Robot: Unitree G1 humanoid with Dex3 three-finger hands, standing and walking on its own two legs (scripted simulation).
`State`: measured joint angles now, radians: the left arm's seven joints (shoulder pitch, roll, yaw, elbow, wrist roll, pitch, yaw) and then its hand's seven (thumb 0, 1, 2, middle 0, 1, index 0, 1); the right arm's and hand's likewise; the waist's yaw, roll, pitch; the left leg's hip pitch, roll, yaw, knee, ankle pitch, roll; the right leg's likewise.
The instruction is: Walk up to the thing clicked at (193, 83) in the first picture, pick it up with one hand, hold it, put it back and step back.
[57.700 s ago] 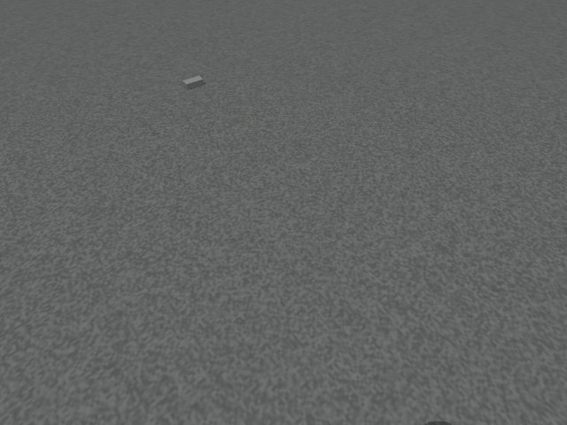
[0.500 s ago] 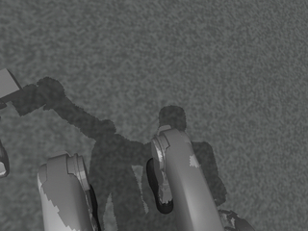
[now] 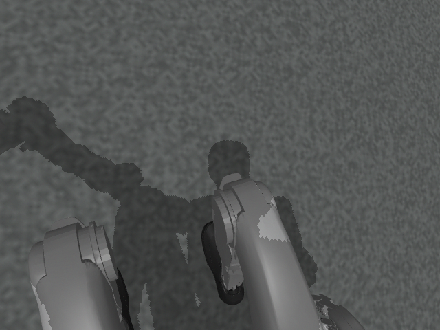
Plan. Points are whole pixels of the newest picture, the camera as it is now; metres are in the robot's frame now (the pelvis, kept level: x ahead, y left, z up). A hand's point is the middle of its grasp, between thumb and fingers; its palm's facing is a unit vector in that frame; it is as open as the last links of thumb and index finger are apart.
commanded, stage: lower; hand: left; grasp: from above
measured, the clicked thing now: out of the picture +0.50 +0.34 -0.21
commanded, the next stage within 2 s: rest in 0.24 s
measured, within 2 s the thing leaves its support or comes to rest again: rests again in 1.16 s
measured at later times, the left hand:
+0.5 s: hand out of the picture +0.50 +0.32 -0.23, palm faces -0.41 -0.18 -0.90, open 9.1 cm
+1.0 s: hand out of the picture +0.50 +0.31 -0.25, palm faces -0.41 -0.19 -0.89, open 9.1 cm
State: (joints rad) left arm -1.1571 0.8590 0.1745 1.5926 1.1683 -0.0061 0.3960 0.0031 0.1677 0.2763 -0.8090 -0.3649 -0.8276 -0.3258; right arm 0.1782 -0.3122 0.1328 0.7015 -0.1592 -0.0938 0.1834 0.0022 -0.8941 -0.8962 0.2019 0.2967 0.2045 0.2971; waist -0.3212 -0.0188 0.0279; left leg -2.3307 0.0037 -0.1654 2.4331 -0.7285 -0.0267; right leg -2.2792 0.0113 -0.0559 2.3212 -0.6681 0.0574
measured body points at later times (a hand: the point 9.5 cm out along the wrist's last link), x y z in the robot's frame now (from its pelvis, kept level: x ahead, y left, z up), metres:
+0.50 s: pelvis +0.00 +0.01 -0.01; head +0.29 +0.09 +0.32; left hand +0.51 +0.33 -0.18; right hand +0.01 -0.26 -0.08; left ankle +0.06 +0.13 -0.29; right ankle +0.10 -0.13 -0.29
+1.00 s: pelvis +0.00 +0.01 -0.02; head +0.30 +0.10 +0.30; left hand +0.52 +0.32 -0.20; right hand +0.00 -0.25 -0.07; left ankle +0.06 +0.13 -0.29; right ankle +0.10 -0.13 -0.29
